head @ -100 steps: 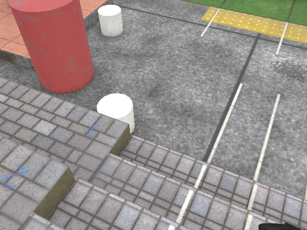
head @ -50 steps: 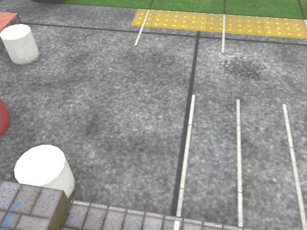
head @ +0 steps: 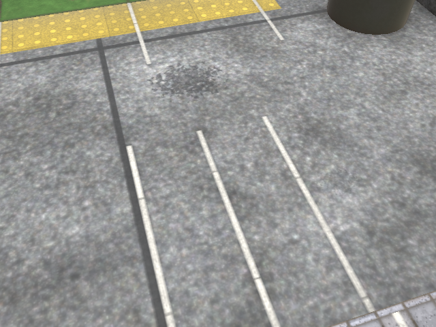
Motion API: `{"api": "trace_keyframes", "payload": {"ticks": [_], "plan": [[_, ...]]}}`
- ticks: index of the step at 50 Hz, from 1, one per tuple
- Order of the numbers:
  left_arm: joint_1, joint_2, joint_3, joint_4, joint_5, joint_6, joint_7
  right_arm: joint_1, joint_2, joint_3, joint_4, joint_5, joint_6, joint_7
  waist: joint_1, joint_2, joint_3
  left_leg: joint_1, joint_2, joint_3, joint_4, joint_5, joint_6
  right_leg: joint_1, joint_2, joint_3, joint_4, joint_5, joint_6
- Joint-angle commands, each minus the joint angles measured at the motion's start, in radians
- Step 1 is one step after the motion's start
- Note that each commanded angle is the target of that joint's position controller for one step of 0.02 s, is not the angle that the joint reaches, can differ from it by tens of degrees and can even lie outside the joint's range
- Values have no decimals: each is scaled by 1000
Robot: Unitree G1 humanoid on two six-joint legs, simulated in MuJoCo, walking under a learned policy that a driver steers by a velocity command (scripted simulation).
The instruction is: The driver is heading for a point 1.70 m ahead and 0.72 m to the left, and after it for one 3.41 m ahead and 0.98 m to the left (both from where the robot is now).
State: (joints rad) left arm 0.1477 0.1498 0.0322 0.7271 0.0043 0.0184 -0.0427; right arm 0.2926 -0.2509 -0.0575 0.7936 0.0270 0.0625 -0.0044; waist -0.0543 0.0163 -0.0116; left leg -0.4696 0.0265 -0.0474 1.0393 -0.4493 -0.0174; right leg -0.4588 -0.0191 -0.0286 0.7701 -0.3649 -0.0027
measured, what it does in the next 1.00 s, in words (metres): goes down, turning left: left foot, then right foot 0.15 m lower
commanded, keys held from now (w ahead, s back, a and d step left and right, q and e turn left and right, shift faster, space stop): w+q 0.94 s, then w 0.06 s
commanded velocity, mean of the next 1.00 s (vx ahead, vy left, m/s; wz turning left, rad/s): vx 0.43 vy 0.00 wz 0.51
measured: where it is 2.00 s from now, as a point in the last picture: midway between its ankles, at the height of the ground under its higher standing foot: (73, 263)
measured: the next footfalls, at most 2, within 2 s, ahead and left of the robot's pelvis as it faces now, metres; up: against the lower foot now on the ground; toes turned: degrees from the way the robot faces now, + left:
left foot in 0.14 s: +0.00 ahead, +0.10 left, +0.00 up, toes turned +6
right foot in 0.56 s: +0.31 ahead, -0.01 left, -0.15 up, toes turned +24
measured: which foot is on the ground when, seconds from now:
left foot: up 0.00-0.12, down 0.14-0.56, up 0.58-1.00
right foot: down 0.00-0.14, up 0.16-0.54, down 0.56-1.00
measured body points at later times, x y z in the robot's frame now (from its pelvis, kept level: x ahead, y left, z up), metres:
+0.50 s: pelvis +0.15 +0.05 -0.04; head +0.16 +0.08 +0.41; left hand +0.36 +0.32 -0.09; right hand +0.18 -0.22 -0.15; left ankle -0.04 +0.10 -0.71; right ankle +0.31 -0.03 -0.76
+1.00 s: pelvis +0.38 +0.17 -0.17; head +0.40 +0.18 +0.28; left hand +0.20 +0.35 -0.31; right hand +0.69 +0.11 -0.26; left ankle +0.47 +0.42 -0.86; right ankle +0.28 -0.02 -0.86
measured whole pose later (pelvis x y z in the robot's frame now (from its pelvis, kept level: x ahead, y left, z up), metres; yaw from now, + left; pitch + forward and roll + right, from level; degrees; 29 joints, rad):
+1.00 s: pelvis +0.38 +0.17 -0.17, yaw +33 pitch +2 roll -2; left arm 0.48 0.20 0.04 0.93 -0.01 -0.08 0.03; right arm 0.08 -0.25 -0.07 0.67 0.02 -0.03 0.08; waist 0.10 0.05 -0.01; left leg -0.70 0.05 -0.13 0.61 0.46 0.05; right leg -0.04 -0.02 -0.17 0.69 -0.69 0.02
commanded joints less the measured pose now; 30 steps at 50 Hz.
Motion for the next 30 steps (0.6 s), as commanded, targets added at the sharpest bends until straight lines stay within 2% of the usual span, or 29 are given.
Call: {"api": "trace_keyframes", "payload": {"ticks": [1, 2, 3, 4, 5, 6, 7, 8, 9, 10, 11, 12, 13, 14, 15, 16, 17, 18, 19, 20, 21, 23, 24, 25, 26, 27, 28, 29, 30], "plan": [[48, 206, 69, -52, -19, -42, 23, -20, -74, -34, -99, 10, 1, -12, 61, -149, -33, -70, -23, 35, 45, -136, 66, 29, -287, 326, -362, -241, -218], [84, 206, 73, -30, -29, -50, 30, -49, -72, -33, -119, 3, -6, -17, 79, -166, -16, -104, -11, 32, -3, -142, 80, 68, -298, 338, -344, -260, -212], [98, 199, 73, -16, -28, -55, 37, -56, -65, -32, -126, -5, -12, -19, 89, -170, -25, -110, -4, 30, -49, -123, 91, 105, -311, 336, -317, -224, -202], [87, 195, 74, -11, -30, -59, 44, -30, -61, -35, -119, -8, -19, -17, 80, -187, -36, -71, -9, 49, -101, -91, 99, 101, -313, 316, -292, -198, -190], [43, 191, 72, -12, -32, -61, 46, 37, -58, -42, -101, -10, -26, -14, 43, -194, -47, 32, -26, 86, -172, -55, 113, 49, -293, 266, -257, -150, -167], [-42, 190, 70, -25, -38, -57, 47, 159, -44, -47, -61, -14, -30, -12, -34, -172, -51, 213, -65, 150, -295, 27, 129, -65, -257, 173, -186, -71, -130], [-153, 158, 64, -41, -32, -62, 53, 342, -55, -61, 22, -37, -39, -5, -113, -117, -60, 390, -78, 151, -311, 209, 136, -186, -206, 75, 34, 10, -86], [-184, 111, 50, -103, -31, -72, 53, 420, -171, -93, 29, -37, -62, -3, -115, 198, -14, 445, 77, -259, -490, 281, 229, -384, -32, -91, 434, -33, -10], [-227, 123, 46, -149, -39, -95, 53, 375, -206, -83, -19, -24, -94, 6, -85, 279, 27, 467, 228, -696, -682, 253, 342, -596, 40, 53, 471, -201, -41], [-248, 154, 51, -151, -73, -111, 54, 322, -166, -62, -32, -28, -116, 6, -51, 176, 101, 474, 285, -737, -666, 201, 361, -704, -3, 143, 465, -177, -57], [-233, 154, 49, -136, -65, -116, 58, 290, -157, -57, -48, -28, -125, 5, -23, 94, 103, 469, 271, -691, -608, 240, 338, -709, -16, 157, 470, -132, -60], [-201, 153, 48, -120, -34, -117, 64, 247, -172, -57, -64, -19, -121, 1, 9, 17, 89, 444, 253, -616, -550, 309, 308, -687, -29, 156, 454, -63, -50], [-161, 170, 54, -105, -8, -111, 62, 207, -162, -52, -83, -14, -111, -7, 38, 16, 60, 387, 223, -523, -510, 374, 275, -612, -43, 151, 411, 37, -44], [-141, 166, 53, -97, 3, -103, 51, 191, -138, -42, -91, -13, -102, -15, 54, 21, 42, 307, 176, -454, -493, 439, 248, -521, -32, 124, 393, 144, -36], [-149, 184, 58, -92, -6, -107, 29, 238, -96, -28, -67, -5, -108, -26, 45, 16, 23, 303, 104, -382, -446, 281, 214, -486, -35, 168, 257, 379, -40], [-188, 171, 50, -103, 1, -109, 14, 249, -91, -24, -68, -4, -110, -38, 27, 41, 25, 282, 81, -362, -457, 268, 198, -454, -4, 130, 171, 497, -38], [-269, 156, 37, -134, 16, -115, -3, 226, -71, -17, -77, -3, -105, -58, 16, 10, 59, 141, 24, -291, -460, 150, 190, -331, 32, 88, -17, 682, -23], [-318, 116, 25, -154, 40, -123, -19, 221, -80, -18, -72, 2, -100, -71, -2, 11, 51, 30, -3, -263, -471, 120, 175, -169, 66, 68, -100, 833, -31], [-339, 80, 14, -166, 36, -119, -27, 216, -95, -23, -64, 4, -92, -73, -16, 13, 51, -19, -27, -235, -485, 90, 164, -59, 98, 39, -194, 852, -28], [-355, 70, 12, -187, 33, -116, -30, 218, -111, -31, -51, 2, -89, -68, -34, 68, 40, -55, -37, -235, -486, 83, 172, 27, 118, 27, -211, 858, -31], [-344, 74, 17, -211, 24, -106, -27, 230, -81, -23, -22, 0, -83, -68, -28, 112, 36, -81, -53, -242, -429, 64, 171, 84, 114, 34, -210, 823, -39], [-295, 98, 25, -228, 13, -103, -14, 247, -51, -15, -7, 4, -74, -62, -35, 124, 33, -1, -60, -287, -333, 11, 181, 100, 110, 45, -283, 738, -30], [-193, 129, 40, -188, 24, -113, -22, 186, -52, -15, -17, -9, -69, -57, 22, 154, -35, -3, -38, -331, -223, 65, 187, 204, 86, 91, -125, 828, -38], [-146, 125, 39, -180, 11, -115, -9, 166, -43, -9, -41, 9, -64, -57, 45, 91, -5, 70, -74, -289, -157, 93, 166, 177, 89, 48, -307, 698, -17], [-105, 106, 40, -158, -6, -124, 4, 184, -25, -5, -34, 32, -57, -64, 43, 61, 24, 188, -92, -295, -33, 146, 151, 174, 17, 118, -543, 653, -19], [42, 106, 51, -108, -10, -130, 9, 164, -34, -3, -16, 23, -50, -59, 112, 59, -11, 172, -106, -255, 153, 273, 139, 346, -21, 91, -601, 746, -30], [287, 137, 68, -30, 4, -132, 7, 131, -28, -7, -21, 4, -62, -37, 196, 12, -77, -102, -138, -213, 471, 109, 115, 689, -107, 153, -474, 842, -83], [425, 160, 61, 5, 13, -141, -3, 244, 55, 4, -20, 3, -83, -8, 174, -175, -214, -474, -195, -242, 836, -405, 103, 1073, -254, 273, -75, 1183, -144], [396, 218, 75, 21, -18, -129, -10, 378, -3, 8, -34, 37, -105, 3, 100, -316, -287, -604, -118, -270, 885, -325, 89, 1101, -347, 404, -51, 1160, -199]]}}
